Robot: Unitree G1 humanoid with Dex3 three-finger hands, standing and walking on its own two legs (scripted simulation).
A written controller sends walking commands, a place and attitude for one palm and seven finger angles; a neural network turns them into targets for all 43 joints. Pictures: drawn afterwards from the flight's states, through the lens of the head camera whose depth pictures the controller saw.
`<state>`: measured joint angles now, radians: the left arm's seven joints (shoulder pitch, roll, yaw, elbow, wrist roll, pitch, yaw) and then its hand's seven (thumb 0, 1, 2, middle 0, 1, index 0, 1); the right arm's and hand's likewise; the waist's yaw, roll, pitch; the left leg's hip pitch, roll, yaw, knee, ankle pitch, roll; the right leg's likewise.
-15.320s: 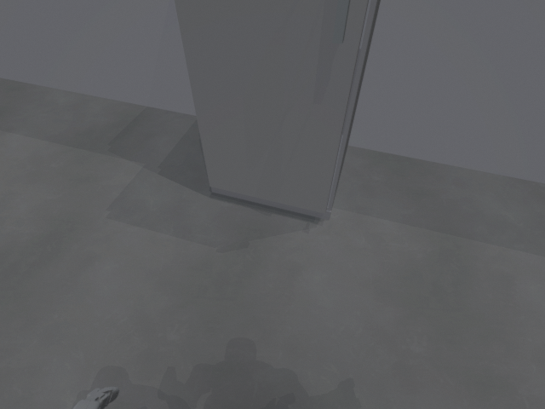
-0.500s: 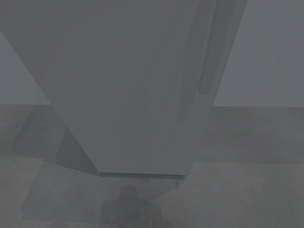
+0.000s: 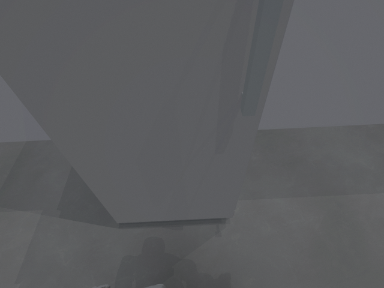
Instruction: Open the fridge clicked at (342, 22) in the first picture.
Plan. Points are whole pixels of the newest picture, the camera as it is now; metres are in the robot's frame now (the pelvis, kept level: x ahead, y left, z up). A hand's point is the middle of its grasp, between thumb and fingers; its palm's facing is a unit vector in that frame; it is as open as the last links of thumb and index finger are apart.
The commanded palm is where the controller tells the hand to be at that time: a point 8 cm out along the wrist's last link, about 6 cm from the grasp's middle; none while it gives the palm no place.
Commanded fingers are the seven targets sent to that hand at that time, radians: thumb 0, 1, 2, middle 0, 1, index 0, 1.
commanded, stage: come to a stop and stand still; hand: right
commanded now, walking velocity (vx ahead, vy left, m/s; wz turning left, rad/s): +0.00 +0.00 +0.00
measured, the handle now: (260, 28) +0.49 -0.10 +0.28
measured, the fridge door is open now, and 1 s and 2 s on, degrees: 0 0 0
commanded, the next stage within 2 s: look again from close up in 0.94 s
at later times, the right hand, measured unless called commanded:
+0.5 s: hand out of the picture -0.06 -0.17 -0.16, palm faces +0.03 +0.98 -0.18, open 7.4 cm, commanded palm none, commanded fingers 0.00 -0.90 -0.90 0.20 0.30 0.20 0.30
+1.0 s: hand out of the picture -0.07 -0.16 -0.17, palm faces +0.01 +0.99 -0.16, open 7.3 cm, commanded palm none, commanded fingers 0.00 -0.90 -0.90 0.20 0.30 0.20 0.30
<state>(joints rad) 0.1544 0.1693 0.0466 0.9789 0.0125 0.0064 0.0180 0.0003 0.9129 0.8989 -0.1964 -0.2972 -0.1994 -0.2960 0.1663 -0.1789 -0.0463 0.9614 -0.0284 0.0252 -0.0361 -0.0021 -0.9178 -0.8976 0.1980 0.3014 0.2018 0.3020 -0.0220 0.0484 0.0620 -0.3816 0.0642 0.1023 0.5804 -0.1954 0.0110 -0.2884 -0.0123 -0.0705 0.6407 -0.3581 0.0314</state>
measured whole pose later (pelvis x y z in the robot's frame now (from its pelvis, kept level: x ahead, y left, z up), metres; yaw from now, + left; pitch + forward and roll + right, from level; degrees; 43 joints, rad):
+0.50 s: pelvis -0.04 +0.00 +0.01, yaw +0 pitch -2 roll +0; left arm 0.25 0.16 0.01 1.08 0.01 0.01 0.02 0.00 0.93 0.90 -0.20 -0.30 -0.20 -0.30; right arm 0.33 -0.13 0.01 1.10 -0.01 0.00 -0.03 0.00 -0.91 -0.90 0.19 0.30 0.20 0.30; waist -0.01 0.00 0.03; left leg -0.16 0.00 0.04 0.46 -0.28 0.02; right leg -0.23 0.00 -0.08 0.43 -0.18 -0.03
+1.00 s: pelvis -0.05 -0.01 +0.01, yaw +0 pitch +0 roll +2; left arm 0.33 0.12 0.00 1.11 0.02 0.01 0.01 0.00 0.91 0.90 -0.20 -0.30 -0.20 -0.30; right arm 0.34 -0.11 0.02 1.10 -0.01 -0.02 -0.05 0.00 -0.91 -0.90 0.20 0.30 0.20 0.30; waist 0.02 -0.03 0.04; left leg -0.20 -0.03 0.06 0.47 -0.27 0.03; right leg -0.31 -0.03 -0.06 0.54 -0.22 -0.02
